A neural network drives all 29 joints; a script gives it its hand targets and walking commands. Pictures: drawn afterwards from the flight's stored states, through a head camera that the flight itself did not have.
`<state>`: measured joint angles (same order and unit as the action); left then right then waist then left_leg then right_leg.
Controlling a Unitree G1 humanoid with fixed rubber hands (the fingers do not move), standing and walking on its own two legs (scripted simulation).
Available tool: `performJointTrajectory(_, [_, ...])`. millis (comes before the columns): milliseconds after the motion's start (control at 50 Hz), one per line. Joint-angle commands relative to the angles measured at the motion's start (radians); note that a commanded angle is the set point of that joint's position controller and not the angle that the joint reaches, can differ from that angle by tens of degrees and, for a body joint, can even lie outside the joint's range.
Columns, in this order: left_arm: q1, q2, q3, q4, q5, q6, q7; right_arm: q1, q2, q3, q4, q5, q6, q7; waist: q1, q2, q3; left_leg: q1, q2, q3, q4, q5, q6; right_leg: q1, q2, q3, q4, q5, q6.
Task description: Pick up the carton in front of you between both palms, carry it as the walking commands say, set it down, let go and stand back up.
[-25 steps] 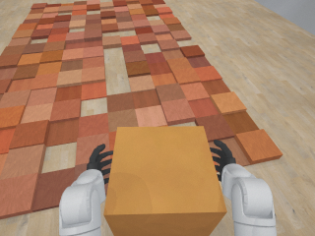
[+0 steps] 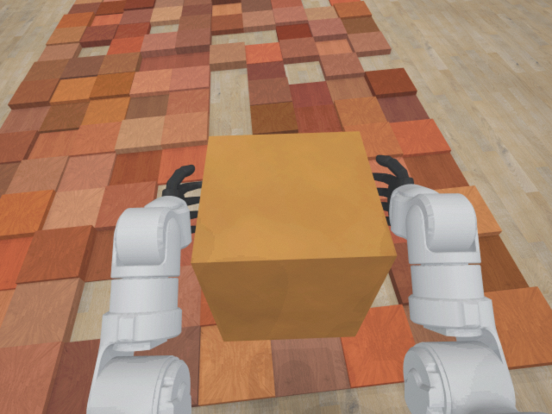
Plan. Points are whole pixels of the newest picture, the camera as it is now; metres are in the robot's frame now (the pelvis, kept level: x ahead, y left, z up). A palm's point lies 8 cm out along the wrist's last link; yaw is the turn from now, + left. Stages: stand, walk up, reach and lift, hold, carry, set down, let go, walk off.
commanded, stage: carry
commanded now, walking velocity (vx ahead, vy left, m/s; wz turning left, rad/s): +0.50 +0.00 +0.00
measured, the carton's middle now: (287, 243) +0.37 +0.01 +0.03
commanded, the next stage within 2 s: none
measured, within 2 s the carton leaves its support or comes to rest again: neither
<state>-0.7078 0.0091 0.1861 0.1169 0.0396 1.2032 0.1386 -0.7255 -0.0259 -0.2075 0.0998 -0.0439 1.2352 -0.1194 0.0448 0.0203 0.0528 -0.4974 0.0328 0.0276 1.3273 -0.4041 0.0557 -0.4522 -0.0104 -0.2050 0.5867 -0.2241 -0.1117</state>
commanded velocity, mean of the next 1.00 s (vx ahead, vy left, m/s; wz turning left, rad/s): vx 0.50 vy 0.00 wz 0.00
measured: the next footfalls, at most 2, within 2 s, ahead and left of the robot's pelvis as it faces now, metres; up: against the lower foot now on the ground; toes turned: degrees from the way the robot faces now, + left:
left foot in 0.30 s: +0.41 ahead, +0.10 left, +0.04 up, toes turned +7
right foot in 0.68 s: +0.63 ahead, -0.10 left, +0.02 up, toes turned -8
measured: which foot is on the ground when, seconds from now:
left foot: up 0.00-0.28, down 0.30-0.70, up 0.72-1.00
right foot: down 0.00-0.32, up 0.34-0.66, down 0.68-1.00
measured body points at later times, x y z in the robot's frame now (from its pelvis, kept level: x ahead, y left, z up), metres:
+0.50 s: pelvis +0.34 +0.02 +0.04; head +0.44 +0.01 +0.48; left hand +0.74 +0.13 +0.12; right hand +0.70 -0.17 +0.12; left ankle +0.37 +0.10 -0.69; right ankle +0.31 -0.09 -0.60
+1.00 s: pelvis +0.67 -0.03 +0.03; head +0.71 -0.04 +0.48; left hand +1.04 +0.13 +0.13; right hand +1.04 -0.18 +0.13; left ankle +0.77 +0.10 -0.63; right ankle +0.59 -0.10 -0.71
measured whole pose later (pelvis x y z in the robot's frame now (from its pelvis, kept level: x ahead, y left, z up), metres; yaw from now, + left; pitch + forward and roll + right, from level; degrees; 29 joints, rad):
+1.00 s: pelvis +0.67 -0.03 +0.03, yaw -1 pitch +6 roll +1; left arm -0.64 -0.02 0.20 0.07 0.05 1.19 0.13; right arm -0.65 0.03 -0.21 0.04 -0.08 1.23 -0.12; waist 0.05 0.01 -0.01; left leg -0.77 0.07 0.07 1.02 -0.26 0.03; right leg -0.20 0.00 -0.12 0.45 -0.36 -0.07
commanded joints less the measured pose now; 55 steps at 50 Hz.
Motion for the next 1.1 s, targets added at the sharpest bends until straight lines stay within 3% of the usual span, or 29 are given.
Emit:
performJointTrajectory(0, [-0.826,-1.118,-0.616,-0.187,-0.492,-0.028,-0.255,-0.71,1.107,0.611,-0.103,0.394,-0.047,0.181,-0.003,-0.102,-0.574,-0.245,0.041,-0.024,-0.008,0.055,0.007,0.618,-0.283,0.392,-0.186,0.358,-0.091])
performJointTrajectory(60, [-0.797,-1.147,-0.605,-0.186,-0.473,-0.025,-0.257,-0.67,1.132,0.606,-0.099,0.366,-0.052,0.173,-0.003,-0.099,-0.566,-0.329,0.046,0.008,-0.111,0.084,-0.006,0.667,-0.269,0.326,-0.17,0.469,-0.1])
performJointTrajectory(140, [-0.722,-1.137,-0.625,-0.223,-0.438,-0.021,-0.26,-0.634,1.14,0.638,-0.15,0.339,-0.057,0.173,0.027,-0.125,-0.53,-0.46,0.037,0.064,-0.203,0.098,-0.006,0.771,-0.241,0.279,-0.153,0.612,-0.104])
performJointTrajectory(180, [-0.687,-1.122,-0.644,-0.244,-0.424,-0.019,-0.262,-0.61,1.13,0.657,-0.171,0.33,-0.056,0.175,0.029,-0.122,-0.485,-0.411,0.02,0.097,-0.369,0.185,-0.008,0.747,-0.199,0.222,-0.161,0.653,-0.086])
performJointTrajectory(220, [-0.651,-1.102,-0.661,-0.251,-0.414,-0.017,-0.267,-0.574,1.112,0.677,-0.178,0.323,-0.054,0.179,0.021,-0.14,-0.438,-0.204,-0.048,0.199,-0.635,0.249,-0.007,0.647,-0.151,0.125,-0.172,0.753,-0.054])
performJointTrajectory(260, [-0.607,-1.08,-0.67,-0.239,-0.406,-0.018,-0.272,-0.535,1.1,0.696,-0.171,0.33,-0.056,0.189,-0.062,-0.205,-0.498,0.128,-0.149,0.284,-0.752,0.312,0.032,0.547,-0.146,0.04,0.031,1.101,-0.001])
performJointTrajectory(280, [-0.599,-1.074,-0.68,-0.238,-0.397,-0.021,-0.274,-0.519,1.097,0.705,-0.173,0.338,-0.06,0.197,-0.121,-0.178,-0.582,0.38,-0.112,0.246,-0.846,0.435,0.053,0.441,-0.129,0.013,0.194,0.958,0.041])
performJointTrajectory(300, [-0.611,-1.087,-0.687,-0.239,-0.396,-0.022,-0.276,-0.531,1.073,0.713,-0.169,0.334,-0.069,0.204,-0.143,-0.013,-0.73,0.777,0.077,-0.055,-0.799,0.465,0.177,0.124,-0.08,0.089,0.472,0.679,0.091])
performJointTrajectory(320, [-0.611,-1.075,-0.689,-0.265,-0.397,-0.018,-0.28,-0.497,1.105,0.726,-0.141,0.352,-0.084,0.21,-0.185,0.327,-0.818,0.987,0.299,-0.515,-0.889,0.618,0.326,-0.163,0.1,0.133,0.816,-0.103,0.132])
performJointTrajectory(340, [-0.623,-1.076,-0.701,-0.26,-0.396,-0.023,-0.278,-0.507,1.111,0.737,-0.19,0.38,-0.083,0.215,-0.177,0.25,-0.789,1.008,0.3,-0.481,-0.856,0.66,0.326,-0.273,0.06,0.267,0.958,-0.244,0.106])
performJointTrajectory(380, [-0.632,-1.062,-0.675,-0.297,-0.376,-0.036,-0.264,-0.601,1.157,0.783,-0.289,0.435,-0.091,0.224,-0.17,0.032,-0.634,0.892,0.27,-0.377,-0.842,0.652,0.219,-0.396,-0.007,0.272,0.832,-0.218,0.062])
performJointTrajectory(400, [-0.616,-1.042,-0.661,-0.293,-0.358,-0.04,-0.254,-0.652,1.166,0.802,-0.324,0.459,-0.093,0.226,-0.15,0.004,-0.608,0.836,0.255,-0.34,-0.862,0.582,0.18,-0.381,-0.029,0.286,0.741,-0.183,0.054])
performJointTrajectory(440, [-0.572,-1.019,-0.648,-0.3,-0.329,-0.044,-0.236,-0.672,1.164,0.821,-0.353,0.494,-0.093,0.232,-0.14,0.021,-0.593,0.764,0.237,-0.285,-0.894,0.473,0.162,-0.325,-0.035,0.259,0.61,-0.142,0.055])
performJointTrajectory(500, [-0.529,-0.973,-0.634,-0.298,-0.283,-0.042,-0.215,-0.656,1.132,0.814,-0.339,0.51,-0.079,0.243,-0.131,0.057,-0.568,0.673,0.218,-0.179,-0.908,0.47,0.172,-0.25,-0.028,0.213,0.327,-0.139,0.081])
performJointTrajectory(580, [-0.491,-0.935,-0.624,-0.229,-0.259,-0.018,-0.216,-0.563,1.08,0.764,-0.198,0.471,-0.053,0.26,-0.109,0.115,-0.482,0.482,0.146,0.002,-0.897,0.502,0.085,0.039,0.023,0.091,-0.056,0.208,0.101])
performJointTrajectory(600, [-0.489,-0.938,-0.624,-0.2,-0.262,-0.011,-0.224,-0.547,1.071,0.749,-0.159,0.458,-0.05,0.263,-0.084,0.121,-0.475,0.451,0.137,0.041,-0.831,0.527,0.072,0.116,0.024,0.069,-0.088,0.299,0.096])
performJointTrajectory(640, [-0.49,-0.939,-0.619,-0.135,-0.279,-0.001,-0.243,-0.518,1.064,0.72,-0.089,0.43,-0.041,0.265,0.003,0.036,-0.501,0.323,0.068,0.144,-0.576,0.597,0.029,0.4,0.067,-0.026,-0.15,0.346,0.084])
performJointTrajectory(660, [-0.479,-0.948,-0.613,-0.096,-0.289,0.003,-0.256,-0.537,1.045,0.695,-0.062,0.415,-0.038,0.263,0.049,-0.026,-0.511,0.174,0.029,0.129,-0.388,0.377,0.021,0.551,0.004,0.042,-0.13,0.29,0.085])
performJointTrajectory(680, [-0.488,-0.945,-0.597,-0.055,-0.304,0.008,-0.264,-0.549,1.03,0.662,-0.022,0.396,-0.032,0.261,0.02,-0.166,-0.486,-0.043,-0.024,0.076,-0.191,-0.114,-0.001,0.659,-0.194,0.327,-0.022,0.606,0.067])
performJointTrajectory(700, [-0.529,-0.921,-0.588,-0.026,-0.316,0.009,-0.267,-0.531,1.045,0.637,0.018,0.385,-0.02,0.252,0.009,-0.277,-0.565,-0.235,-0.07,0.008,-0.014,-0.165,-0.017,0.774,-0.363,0.683,-0.105,0.411,-0.096])
performJointTrajectory(720, [-0.573,-0.98,-0.604,-0.034,-0.358,0.007,-0.274,-0.538,1.038,0.611,0.012,0.365,-0.019,0.244,0.011,-0.228,-0.557,-0.31,-0.026,-0.034,0.076,-0.124,0.0,0.713,-0.388,0.757,-0.18,0.111,-0.158])
performJointTrajectory(740, [-0.629,-1.037,-0.611,-0.061,-0.392,0.004,-0.283,-0.567,1.058,0.6,0.006,0.355,-0.02,0.237,0.004,-0.152,-0.511,-0.332,-0.009,-0.034,0.096,-0.079,0.003,0.639,-0.353,0.712,-0.208,0.071,-0.149])
performJointTrajectory(760, [-0.692,-1.082,-0.624,-0.097,-0.426,-0.001,-0.291,-0.592,1.084,0.591,-0.004,0.349,-0.025,0.231,-0.004,-0.082,-0.478,-0.327,0.012,-0.039,0.085,-0.044,-0.005,0.57,-0.335,0.639,-0.213,0.159,-0.135])
performJointTrajectory(800, [-0.794,-1.146,-0.648,-0.149,-0.478,-0.014,-0.295,-0.633,1.117,0.595,-0.041,0.352,-0.036,0.218,-0.013,-0.075,-0.47,-0.305,0.046,-0.038,0.025,0.016,-0.013,0.5,-0.306,0.533,-0.224,0.212,-0.115])
performJointTrajectory(840, [-0.807,-1.17,-0.651,-0.182,-0.499,-0.023,-0.291,-0.639,1.135,0.604,-0.075,0.358,-0.047,0.204,-0.017,-0.092,-0.484,-0.32,0.048,-0.022,-0.029,0.041,-0.019,0.521,-0.283,0.48,-0.234,0.206,-0.103])
performJointTrajectory(920, [-0.743,-1.162,-0.648,-0.206,-0.496,-0.026,-0.279,-0.616,1.138,0.635,-0.124,0.356,-0.057,0.18,0.005,-0.109,-0.492,-0.397,0.049,0.031,-0.209,0.109,-0.028,0.64,-0.25,0.359,-0.199,0.432,-0.1])
performJointTrajectory(1020, [-0.628,-1.095,-0.637,-0.192,-0.444,-0.014,-0.269,-0.558,1.105,0.666,-0.143,0.353,-0.047,0.176,0.015,-0.167,-0.445,-0.162,-0.042,0.17,-0.7,0.33,-0.011,0.619,-0.15,0.171,-0.17,0.748,-0.028])
performJointTrajectory(1060, [-0.576,-1.08,-0.629,-0.155,-0.414,-0.015,-0.268,-0.538,1.096,0.671,-0.125,0.354,-0.044,0.188,-0.024,-0.203,-0.476,0.052,-0.098,0.218,-0.816,0.427,0.009,0.597,-0.145,0.118,-0.073,0.969,0.02])
performJointTrajectory(1080, [-0.564,-1.076,-0.63,-0.139,-0.403,-0.017,-0.269,-0.524,1.097,0.673,-0.111,0.358,-0.046,0.197,-0.077,-0.205,-0.529,0.234,-0.105,0.228,-0.889,0.485,0.014,0.557,-0.141,0.074,0.054,0.976,0.056])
